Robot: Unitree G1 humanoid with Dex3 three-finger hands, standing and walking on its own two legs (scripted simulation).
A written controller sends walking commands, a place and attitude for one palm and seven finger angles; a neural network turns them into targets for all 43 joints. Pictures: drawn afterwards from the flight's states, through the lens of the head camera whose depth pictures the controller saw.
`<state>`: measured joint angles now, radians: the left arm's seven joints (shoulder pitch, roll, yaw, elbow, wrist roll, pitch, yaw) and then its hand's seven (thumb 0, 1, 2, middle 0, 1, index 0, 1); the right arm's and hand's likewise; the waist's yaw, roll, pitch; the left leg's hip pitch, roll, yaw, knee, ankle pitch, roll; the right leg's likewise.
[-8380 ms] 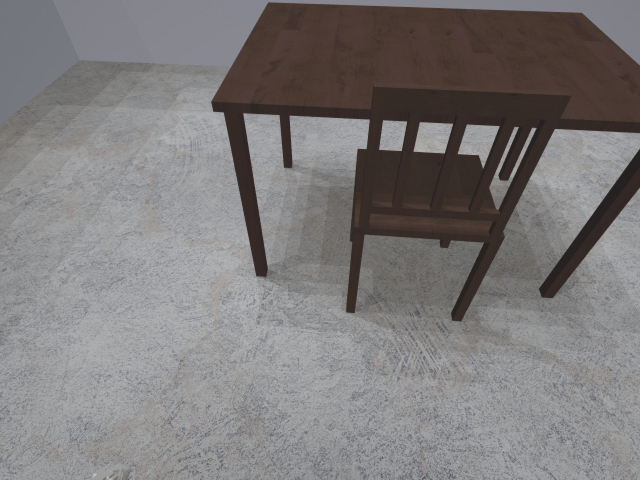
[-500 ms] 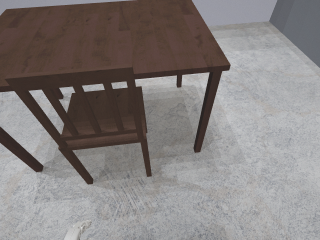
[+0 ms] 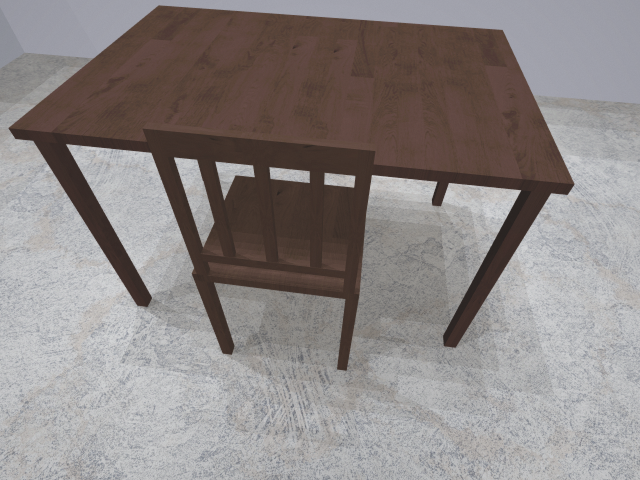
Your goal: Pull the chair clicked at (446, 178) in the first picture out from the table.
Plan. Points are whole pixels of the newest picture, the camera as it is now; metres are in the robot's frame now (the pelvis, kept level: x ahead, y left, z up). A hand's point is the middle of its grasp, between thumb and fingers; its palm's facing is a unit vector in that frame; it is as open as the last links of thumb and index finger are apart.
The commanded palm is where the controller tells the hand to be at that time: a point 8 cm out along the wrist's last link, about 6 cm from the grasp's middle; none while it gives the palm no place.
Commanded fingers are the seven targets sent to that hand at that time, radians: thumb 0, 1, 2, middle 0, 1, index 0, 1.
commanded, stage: take the last steps up to it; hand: left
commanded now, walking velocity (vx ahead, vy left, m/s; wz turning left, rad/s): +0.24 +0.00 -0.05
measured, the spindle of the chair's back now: (267, 217) +0.60 +0.18 -0.09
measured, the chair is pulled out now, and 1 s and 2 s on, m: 0.00 0.00 0.00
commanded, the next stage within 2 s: come to a stop and stand still in 0.32 s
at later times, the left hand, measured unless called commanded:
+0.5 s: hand (236, 432) +0.21 +0.16 -0.17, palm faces +0.01 -0.98 -0.22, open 7.4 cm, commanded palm none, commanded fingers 0.00 0.90 0.90 -0.20 -0.30 -0.20 -0.30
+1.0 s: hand (199, 459) +0.17 +0.20 -0.17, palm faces +0.00 -0.98 -0.20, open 7.4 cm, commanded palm none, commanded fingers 0.00 0.90 0.90 -0.20 -0.30 -0.20 -0.30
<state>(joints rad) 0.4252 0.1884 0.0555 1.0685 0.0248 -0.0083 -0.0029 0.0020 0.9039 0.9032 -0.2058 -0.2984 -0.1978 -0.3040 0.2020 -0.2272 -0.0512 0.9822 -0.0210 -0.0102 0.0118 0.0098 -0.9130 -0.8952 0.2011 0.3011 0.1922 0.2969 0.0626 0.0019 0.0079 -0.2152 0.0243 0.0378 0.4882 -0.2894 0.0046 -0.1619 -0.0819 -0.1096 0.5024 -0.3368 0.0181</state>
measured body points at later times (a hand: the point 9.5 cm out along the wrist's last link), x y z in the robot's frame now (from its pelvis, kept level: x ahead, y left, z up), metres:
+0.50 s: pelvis +0.14 -0.02 -0.01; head +0.16 -0.05 +0.44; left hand +0.21 +0.21 -0.15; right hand +0.09 -0.24 -0.18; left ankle +0.03 +0.10 -0.66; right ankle +0.19 -0.10 -0.73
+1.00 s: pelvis +0.14 +0.02 +0.00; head +0.15 +0.03 +0.45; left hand +0.17 +0.26 -0.16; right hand +0.17 -0.21 -0.15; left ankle +0.18 +0.12 -0.74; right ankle +0.10 -0.10 -0.71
